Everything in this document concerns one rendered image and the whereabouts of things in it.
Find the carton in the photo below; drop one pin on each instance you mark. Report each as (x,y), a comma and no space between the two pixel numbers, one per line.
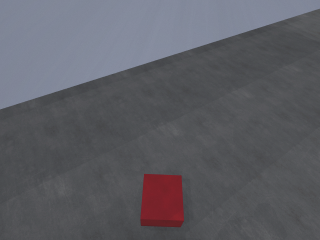
(162,201)

